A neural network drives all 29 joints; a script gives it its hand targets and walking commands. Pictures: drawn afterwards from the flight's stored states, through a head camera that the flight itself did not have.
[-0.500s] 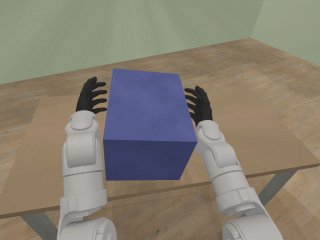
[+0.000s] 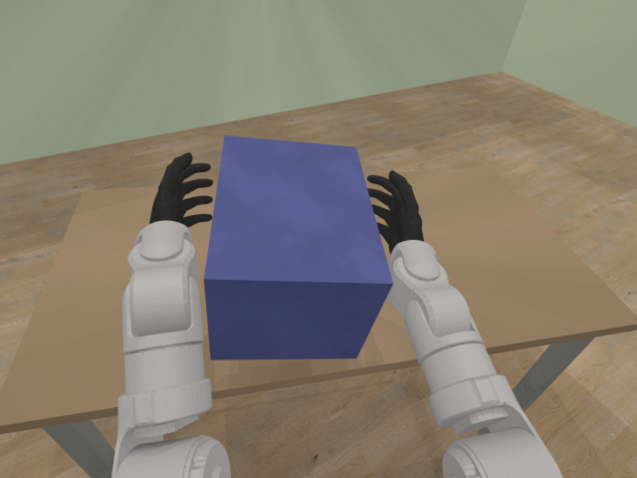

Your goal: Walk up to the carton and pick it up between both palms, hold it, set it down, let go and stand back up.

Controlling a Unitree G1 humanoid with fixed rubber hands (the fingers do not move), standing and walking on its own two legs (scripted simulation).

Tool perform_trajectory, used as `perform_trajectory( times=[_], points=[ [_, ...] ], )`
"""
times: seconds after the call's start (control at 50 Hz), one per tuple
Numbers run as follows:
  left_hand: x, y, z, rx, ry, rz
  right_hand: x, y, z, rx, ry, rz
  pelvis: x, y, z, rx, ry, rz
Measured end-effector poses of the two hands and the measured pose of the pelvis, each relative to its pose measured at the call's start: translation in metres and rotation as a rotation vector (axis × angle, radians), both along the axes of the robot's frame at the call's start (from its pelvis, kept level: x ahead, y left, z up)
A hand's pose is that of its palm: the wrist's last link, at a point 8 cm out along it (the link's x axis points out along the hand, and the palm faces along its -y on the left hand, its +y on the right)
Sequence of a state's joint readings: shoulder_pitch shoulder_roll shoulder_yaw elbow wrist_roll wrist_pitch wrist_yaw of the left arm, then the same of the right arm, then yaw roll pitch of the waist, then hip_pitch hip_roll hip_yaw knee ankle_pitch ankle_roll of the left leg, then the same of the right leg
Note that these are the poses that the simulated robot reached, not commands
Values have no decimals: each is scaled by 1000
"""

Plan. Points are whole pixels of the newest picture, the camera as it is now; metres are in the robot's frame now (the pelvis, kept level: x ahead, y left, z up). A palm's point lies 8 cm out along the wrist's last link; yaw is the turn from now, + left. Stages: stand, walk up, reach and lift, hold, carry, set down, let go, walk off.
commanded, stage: hold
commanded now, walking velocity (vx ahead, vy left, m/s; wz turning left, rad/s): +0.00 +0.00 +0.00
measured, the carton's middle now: (289, 244) +0.38 +0.02 +0.13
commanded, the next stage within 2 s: none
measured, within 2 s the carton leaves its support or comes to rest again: neither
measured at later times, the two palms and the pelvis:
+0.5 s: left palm (177, 221) +0.36 +0.14 +0.19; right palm (405, 234) +0.36 -0.13 +0.16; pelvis +0.00 +0.00 +0.00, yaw +0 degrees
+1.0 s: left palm (170, 222) +0.35 +0.15 +0.19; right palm (403, 233) +0.35 -0.12 +0.17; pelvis +0.01 +0.00 +0.00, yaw +0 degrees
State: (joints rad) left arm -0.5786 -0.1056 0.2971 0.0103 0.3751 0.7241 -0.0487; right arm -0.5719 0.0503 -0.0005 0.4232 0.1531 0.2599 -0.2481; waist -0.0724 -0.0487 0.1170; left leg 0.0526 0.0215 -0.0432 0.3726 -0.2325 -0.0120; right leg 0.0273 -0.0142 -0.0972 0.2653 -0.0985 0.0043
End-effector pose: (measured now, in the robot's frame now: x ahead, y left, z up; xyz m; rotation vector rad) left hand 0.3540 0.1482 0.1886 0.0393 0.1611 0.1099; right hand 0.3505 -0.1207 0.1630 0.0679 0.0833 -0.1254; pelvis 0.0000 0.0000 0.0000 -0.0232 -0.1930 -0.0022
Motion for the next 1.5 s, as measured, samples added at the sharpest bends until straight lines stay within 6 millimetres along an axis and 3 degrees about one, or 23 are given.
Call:
perform_trajectory(
  times=[0.16, 0.38, 0.68, 1.12, 1.5],
  points=[
    [2, -3, 6, 6, -16, -2, 1, -2, 5, -1, -17, -3, 2, 0, 0, -1, 0, 0],
    [0, -3, -1, -1, -2, 3, 1, -3, 1, -5, -4, 3, 3, -2, 0, -2, -8, -2],
    [12, -5, 3, 11, -1, -8, 11, -6, 6, -4, -4, -5, 6, -1, 1, -2, 18, 0],
    [-1, 3, 0, -6, 1, 4, 0, 2, 2, -3, -3, 3, 3, 2, 0, -3, -5, -1],
    [12, -9, 2, 11, 5, -9, 10, -9, 5, -7, -2, -7, 6, -2, 1, -1, 13, -3]
  ],
)
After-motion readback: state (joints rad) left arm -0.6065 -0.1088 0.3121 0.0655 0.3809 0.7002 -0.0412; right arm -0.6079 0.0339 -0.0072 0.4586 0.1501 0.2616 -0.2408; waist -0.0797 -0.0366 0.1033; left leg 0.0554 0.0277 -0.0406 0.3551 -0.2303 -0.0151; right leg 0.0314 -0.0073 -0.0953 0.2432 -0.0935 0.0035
